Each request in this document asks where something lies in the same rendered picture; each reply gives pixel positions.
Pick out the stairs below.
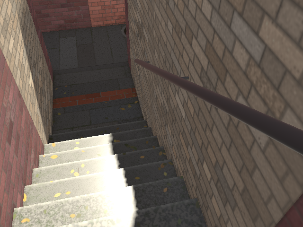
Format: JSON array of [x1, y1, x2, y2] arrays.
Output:
[[11, 120, 207, 227]]

